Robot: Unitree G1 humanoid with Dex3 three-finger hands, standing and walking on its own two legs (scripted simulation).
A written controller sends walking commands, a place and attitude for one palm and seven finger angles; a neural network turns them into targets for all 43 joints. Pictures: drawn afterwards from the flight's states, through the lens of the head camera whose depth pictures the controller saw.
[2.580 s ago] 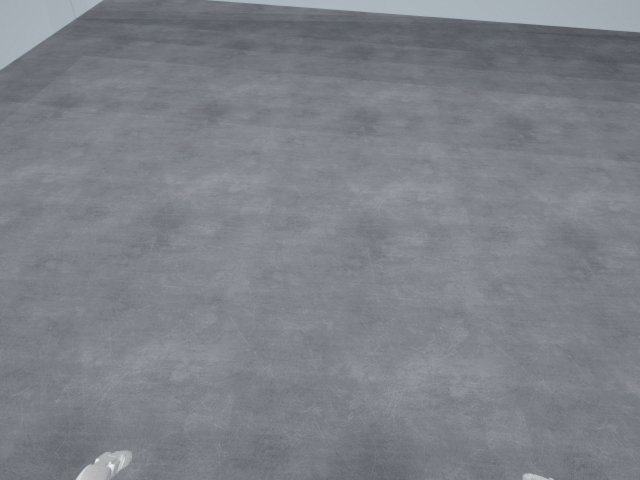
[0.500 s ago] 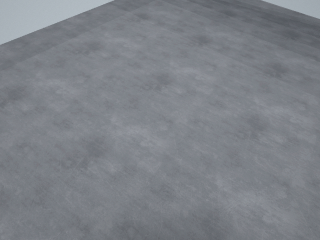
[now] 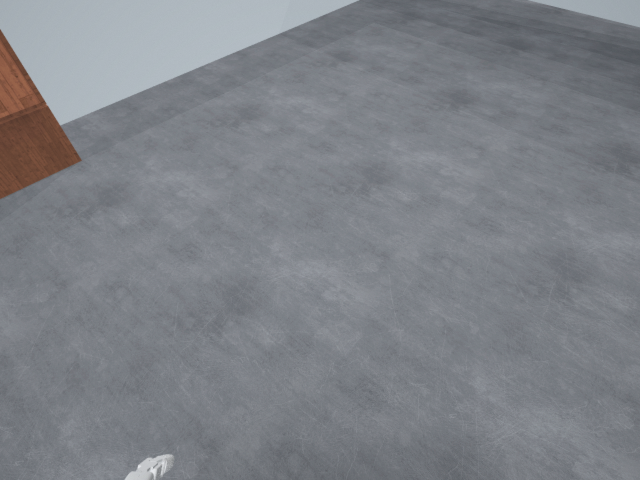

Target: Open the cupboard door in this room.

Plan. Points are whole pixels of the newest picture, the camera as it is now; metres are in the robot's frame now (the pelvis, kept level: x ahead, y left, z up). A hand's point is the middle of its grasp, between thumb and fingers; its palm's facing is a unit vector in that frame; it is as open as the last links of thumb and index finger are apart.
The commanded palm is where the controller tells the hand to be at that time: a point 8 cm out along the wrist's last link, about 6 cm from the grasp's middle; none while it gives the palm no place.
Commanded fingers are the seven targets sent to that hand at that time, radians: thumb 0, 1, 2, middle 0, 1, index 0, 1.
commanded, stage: turn or walk to find it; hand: left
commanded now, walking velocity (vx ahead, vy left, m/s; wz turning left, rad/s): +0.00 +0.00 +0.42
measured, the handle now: out of the picture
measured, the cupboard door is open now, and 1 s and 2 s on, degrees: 0 0 0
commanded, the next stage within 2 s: stand and wait in 0.24 s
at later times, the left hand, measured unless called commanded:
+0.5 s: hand out of the picture -0.09 +0.19 -0.18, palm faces +0.27 -0.94 -0.20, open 7.4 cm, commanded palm none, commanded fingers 0.00 0.90 0.90 -0.20 -0.30 -0.20 -0.30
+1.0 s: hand out of the picture -0.07 +0.21 -0.16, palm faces +0.32 -0.92 -0.25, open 7.4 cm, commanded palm none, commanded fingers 0.00 0.90 0.90 -0.20 -0.30 -0.20 -0.30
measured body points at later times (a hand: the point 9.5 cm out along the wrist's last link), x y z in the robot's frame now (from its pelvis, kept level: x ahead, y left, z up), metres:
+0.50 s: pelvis -0.04 +0.01 +0.00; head -0.02 +0.04 +0.45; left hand -0.10 +0.24 -0.16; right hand +0.09 -0.22 -0.14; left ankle -0.08 +0.12 -0.74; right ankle +0.00 -0.11 -0.73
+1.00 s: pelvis -0.08 +0.01 +0.00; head -0.06 +0.00 +0.45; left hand -0.09 +0.26 -0.14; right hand +0.01 -0.21 -0.16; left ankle -0.08 +0.12 -0.73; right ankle -0.07 -0.10 -0.73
